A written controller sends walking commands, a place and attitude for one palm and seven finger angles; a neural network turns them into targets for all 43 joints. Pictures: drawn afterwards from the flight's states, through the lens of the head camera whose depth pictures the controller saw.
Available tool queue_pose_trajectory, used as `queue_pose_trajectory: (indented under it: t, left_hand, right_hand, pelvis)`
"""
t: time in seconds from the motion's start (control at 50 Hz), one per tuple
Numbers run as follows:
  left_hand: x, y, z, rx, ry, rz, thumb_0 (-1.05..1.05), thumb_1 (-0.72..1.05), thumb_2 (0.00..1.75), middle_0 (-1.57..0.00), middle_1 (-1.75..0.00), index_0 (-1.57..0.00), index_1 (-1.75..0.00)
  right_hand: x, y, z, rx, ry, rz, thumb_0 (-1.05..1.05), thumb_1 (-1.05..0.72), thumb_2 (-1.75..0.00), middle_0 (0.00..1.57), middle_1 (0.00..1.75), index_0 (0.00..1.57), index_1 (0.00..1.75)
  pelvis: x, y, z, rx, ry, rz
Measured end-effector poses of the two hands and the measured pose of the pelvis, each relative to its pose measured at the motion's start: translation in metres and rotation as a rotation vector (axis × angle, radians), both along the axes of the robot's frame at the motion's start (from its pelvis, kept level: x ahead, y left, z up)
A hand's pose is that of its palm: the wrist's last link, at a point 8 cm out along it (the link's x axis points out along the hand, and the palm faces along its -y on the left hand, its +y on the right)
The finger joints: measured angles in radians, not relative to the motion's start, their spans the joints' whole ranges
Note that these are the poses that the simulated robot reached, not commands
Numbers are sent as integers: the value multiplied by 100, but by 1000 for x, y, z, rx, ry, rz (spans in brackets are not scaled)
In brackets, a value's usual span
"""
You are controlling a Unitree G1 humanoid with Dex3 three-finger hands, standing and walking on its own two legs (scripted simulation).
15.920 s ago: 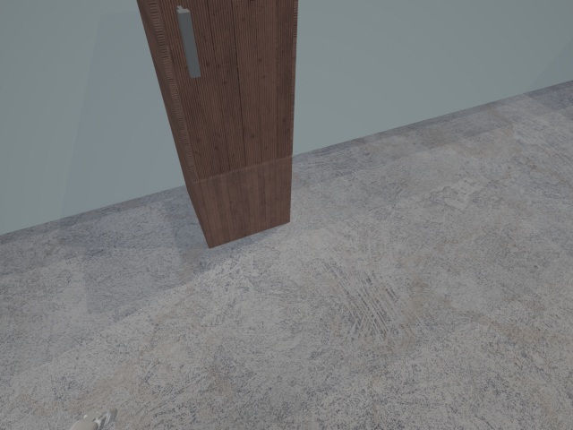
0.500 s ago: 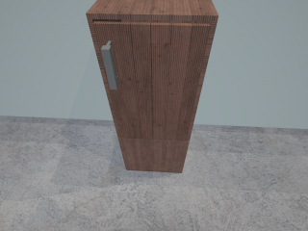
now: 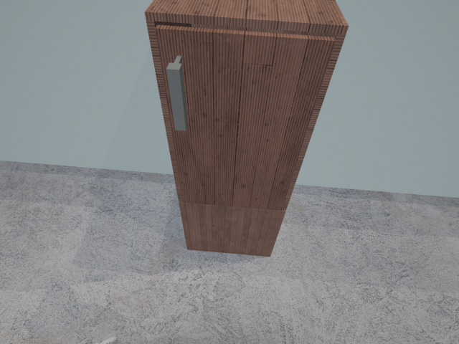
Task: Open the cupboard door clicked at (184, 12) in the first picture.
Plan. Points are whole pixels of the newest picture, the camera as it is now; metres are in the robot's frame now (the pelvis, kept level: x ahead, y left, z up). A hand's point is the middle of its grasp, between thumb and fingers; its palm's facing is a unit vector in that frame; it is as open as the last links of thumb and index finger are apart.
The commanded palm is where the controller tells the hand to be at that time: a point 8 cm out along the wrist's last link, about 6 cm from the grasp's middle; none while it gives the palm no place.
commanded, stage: raise the hand with hooked fingers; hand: left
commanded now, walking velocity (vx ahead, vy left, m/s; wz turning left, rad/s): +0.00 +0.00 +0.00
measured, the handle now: (180, 94) +0.59 +0.16 +0.12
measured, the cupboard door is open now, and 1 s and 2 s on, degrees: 0 0 0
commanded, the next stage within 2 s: none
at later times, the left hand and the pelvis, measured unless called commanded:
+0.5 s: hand (101, 332) +0.14 +0.20 +0.02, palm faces +0.13 -0.99 -0.08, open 9.5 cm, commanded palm +0.13 +0.25 +0.01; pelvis -0.04 -0.04 -0.06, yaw +4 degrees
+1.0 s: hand (90, 269) +0.21 +0.23 +0.05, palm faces -0.02 -1.00 -0.08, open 12.5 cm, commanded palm +0.18 +0.29 +0.08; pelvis -0.03 -0.01 -0.03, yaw +2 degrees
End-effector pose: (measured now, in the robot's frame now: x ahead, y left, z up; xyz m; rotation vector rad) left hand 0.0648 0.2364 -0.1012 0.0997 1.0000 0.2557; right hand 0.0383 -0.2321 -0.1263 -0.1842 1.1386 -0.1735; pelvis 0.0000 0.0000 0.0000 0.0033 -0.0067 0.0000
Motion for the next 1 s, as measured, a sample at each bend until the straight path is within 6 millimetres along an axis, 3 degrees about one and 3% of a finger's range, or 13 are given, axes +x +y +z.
queue_pose_trajectory:
  t: [0.1,0.16,0.2,0.24,0.32,0.36,0.4,0.46,0.54,0.64,0.76,0.86,1.0]
  left_hand:
    - [89,0,102,59,-628,-27,2,86,87,-20,-33,-21,-33]
    - [114,-6,134,36,-892,-127,1,81,85,-20,-37,-21,-36]
    - [113,-11,133,-4,-998,-206,1,77,84,-20,-39,-21,-39]
    - [102,-15,116,-53,-1017,-276,0,73,82,-21,-42,-21,-41]
    - [61,-8,72,-114,-879,-269,0,64,78,-22,-47,-22,-47]
    - [41,1,65,-97,-844,-205,1,59,76,-22,-50,-23,-50]
    - [30,9,73,-41,-880,-152,1,54,74,-23,-53,-23,-53]
    - [31,15,102,46,-1026,-141,2,47,71,-23,-58,-23,-57]
    - [63,8,130,44,-1136,-272,1,38,67,-23,-64,-24,-63]
    - [108,6,129,-68,-942,-407,1,26,62,-24,-71,-25,-71]
    - [114,32,151,-37,-964,-252,1,12,56,-26,-80,-26,-80]
    - [110,43,164,13,-1032,-238,0,1,51,-26,-88,-27,-87]
    - [126,49,159,-40,-969,-308,0,-16,44,-27,-98,-28,-98]
  right_hand:
    - [53,-8,15,-11,-327,30,1,-91,-90,21,29,20,30]
    - [84,-15,26,-14,-465,58,1,-91,-90,21,29,20,30]
    - [101,-21,34,-24,-534,83,1,-91,-90,21,30,20,30]
    - [115,-27,41,-41,-589,119,1,-91,-90,21,30,20,30]
    - [135,-39,49,-89,-656,183,1,-91,-90,21,30,20,30]
    - [140,-42,49,-106,-667,203,1,-91,-90,21,30,20,30]
    - [142,-42,46,-115,-662,221,1,-91,-90,21,30,20,30]
    - [138,-36,34,-104,-634,242,1,-91,-90,20,29,20,30]
    - [121,-26,13,-54,-577,230,1,-91,-90,20,30,20,30]
    - [88,-21,3,-1,-499,139,2,-91,-90,21,30,20,30]
    - [59,-29,10,-20,-443,66,2,-90,-90,21,30,20,30]
    - [61,-36,15,-61,-426,99,2,-91,-90,21,30,20,30]
    - [87,-30,35,-102,-497,119,2,-91,-90,21,30,20,30]
  pelvis:
    - [-8,0,-8,8,22,31]
    - [-17,-5,-17,0,71,22]
    - [-23,-11,-27,2,105,13]
    - [-29,-18,-37,0,124,13]
    - [-37,-27,-54,-10,147,22]
    - [-38,-31,-59,-22,149,32]
    - [-39,-34,-62,-36,145,44]
    - [-40,-37,-64,-54,137,61]
    - [-44,-38,-64,-66,128,68]
    - [-43,-36,-53,-49,125,43]
    - [-30,-29,-38,-29,123,14]
    - [-27,-20,-35,-36,113,26]
    - [-26,-10,-28,-42,88,31]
